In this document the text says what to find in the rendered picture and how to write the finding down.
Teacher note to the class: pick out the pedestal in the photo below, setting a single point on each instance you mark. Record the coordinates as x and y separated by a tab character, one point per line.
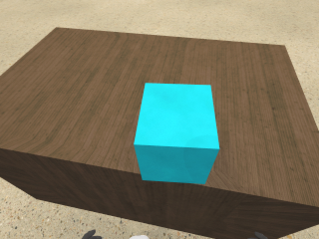
69	113

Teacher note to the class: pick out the left robot hand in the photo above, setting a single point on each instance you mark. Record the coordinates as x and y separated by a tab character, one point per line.
89	235

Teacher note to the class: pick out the carton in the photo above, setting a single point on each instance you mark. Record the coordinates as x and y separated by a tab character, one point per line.
176	138

